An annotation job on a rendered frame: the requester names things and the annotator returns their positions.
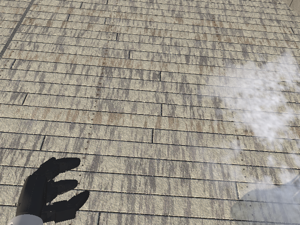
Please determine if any left robot hand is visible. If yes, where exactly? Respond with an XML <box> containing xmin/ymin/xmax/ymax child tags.
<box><xmin>15</xmin><ymin>157</ymin><xmax>90</xmax><ymax>223</ymax></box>

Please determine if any robot left forearm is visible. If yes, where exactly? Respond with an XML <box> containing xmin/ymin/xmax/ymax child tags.
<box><xmin>8</xmin><ymin>214</ymin><xmax>43</xmax><ymax>225</ymax></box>

